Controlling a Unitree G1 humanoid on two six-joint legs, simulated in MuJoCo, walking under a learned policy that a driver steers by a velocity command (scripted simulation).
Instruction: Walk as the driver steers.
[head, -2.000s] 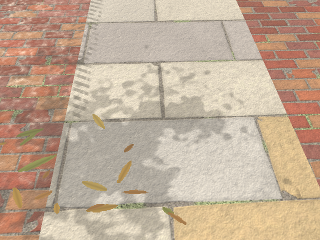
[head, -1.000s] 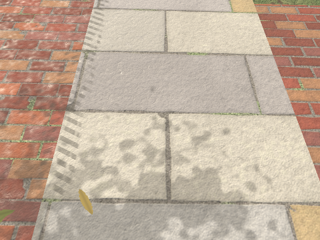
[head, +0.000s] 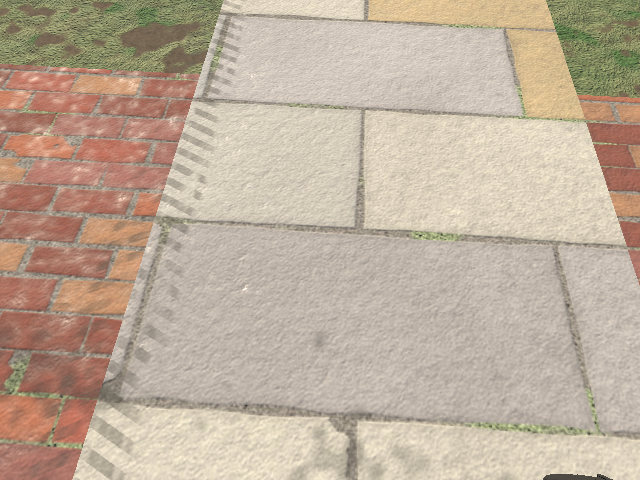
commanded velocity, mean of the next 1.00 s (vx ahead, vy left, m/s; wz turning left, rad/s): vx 0.11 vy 0.00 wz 0.00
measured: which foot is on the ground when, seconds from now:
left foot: down 0.00-1.00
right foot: down 0.00-0.00, up 0.02-0.40, down 0.42-1.00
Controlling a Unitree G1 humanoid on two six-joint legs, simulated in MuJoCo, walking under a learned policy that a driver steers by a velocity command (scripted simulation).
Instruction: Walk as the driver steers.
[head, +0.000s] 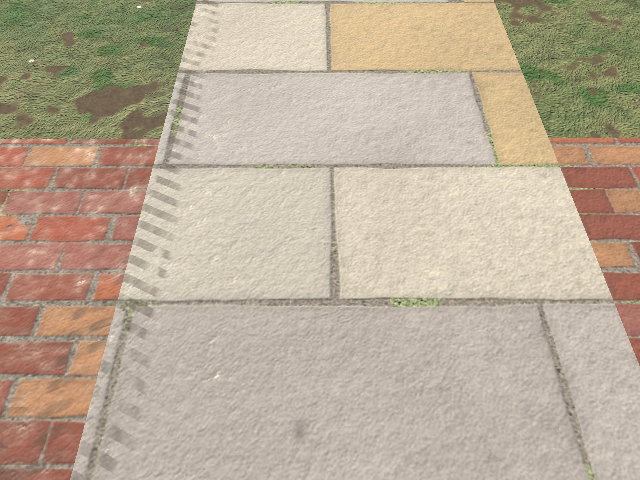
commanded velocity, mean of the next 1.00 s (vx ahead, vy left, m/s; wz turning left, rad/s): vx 0.08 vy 0.00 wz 0.00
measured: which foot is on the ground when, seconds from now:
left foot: down 0.00-0.26, up 0.28-0.50, down 0.52-1.00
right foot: down 0.00-1.00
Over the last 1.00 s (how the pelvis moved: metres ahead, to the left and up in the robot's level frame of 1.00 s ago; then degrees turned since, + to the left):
0.17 0.00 0.01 0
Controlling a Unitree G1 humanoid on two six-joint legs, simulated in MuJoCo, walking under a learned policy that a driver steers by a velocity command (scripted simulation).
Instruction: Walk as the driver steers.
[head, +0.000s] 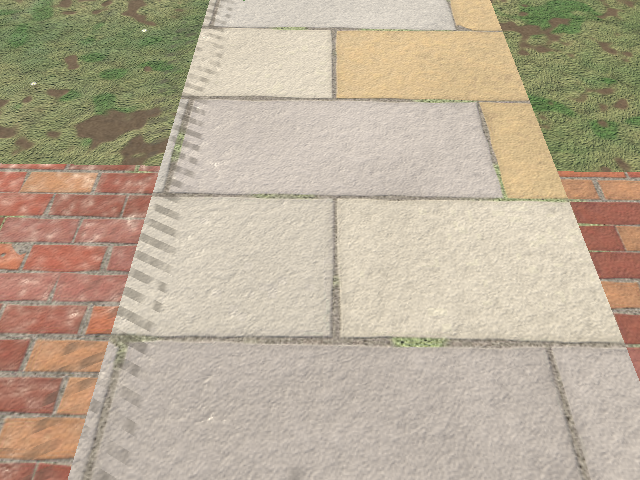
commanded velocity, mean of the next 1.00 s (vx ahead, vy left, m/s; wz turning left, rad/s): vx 0.16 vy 0.00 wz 0.00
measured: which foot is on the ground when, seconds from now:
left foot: down 0.00-0.54, up 0.56-0.82, down 0.84-1.00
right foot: down 0.00-0.14, up 0.16-0.52, down 0.54-1.00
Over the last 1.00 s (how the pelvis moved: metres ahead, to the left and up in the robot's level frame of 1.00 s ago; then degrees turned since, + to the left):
0.08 -0.01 -0.01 0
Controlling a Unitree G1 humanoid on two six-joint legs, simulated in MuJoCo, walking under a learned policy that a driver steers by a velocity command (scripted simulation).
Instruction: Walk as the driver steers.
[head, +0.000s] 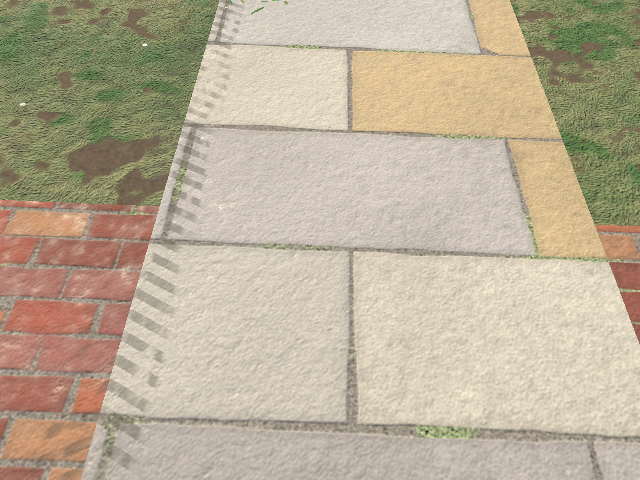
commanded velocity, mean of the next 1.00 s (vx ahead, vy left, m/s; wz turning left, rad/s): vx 0.29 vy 0.00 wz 0.00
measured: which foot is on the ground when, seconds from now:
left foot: down 0.00-0.48, up 0.50-0.96, down 0.98-1.00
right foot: down 0.00-0.98, up 1.00-1.00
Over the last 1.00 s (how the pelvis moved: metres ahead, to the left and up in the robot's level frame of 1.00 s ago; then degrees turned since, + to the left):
0.24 0.04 0.01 1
